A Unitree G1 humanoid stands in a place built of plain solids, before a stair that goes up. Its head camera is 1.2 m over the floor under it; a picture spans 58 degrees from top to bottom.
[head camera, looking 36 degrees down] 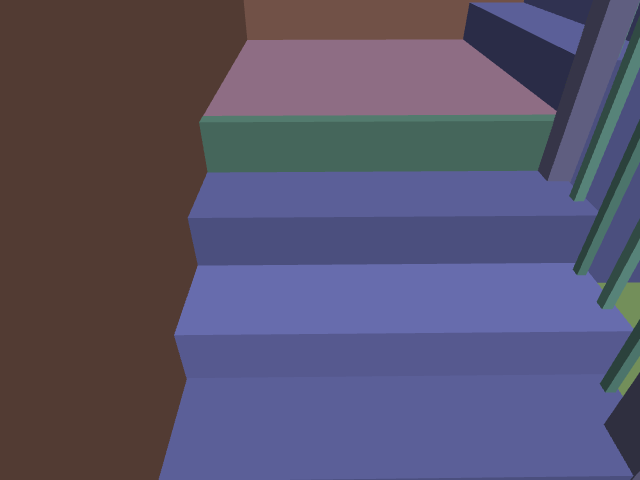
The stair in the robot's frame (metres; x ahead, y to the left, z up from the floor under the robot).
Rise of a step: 0.18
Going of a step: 0.28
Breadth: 1.19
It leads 1 degrees to the left of straight ahead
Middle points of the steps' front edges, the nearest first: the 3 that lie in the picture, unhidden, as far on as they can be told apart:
0.76 -0.22 0.35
1.04 -0.22 0.53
1.32 -0.21 0.70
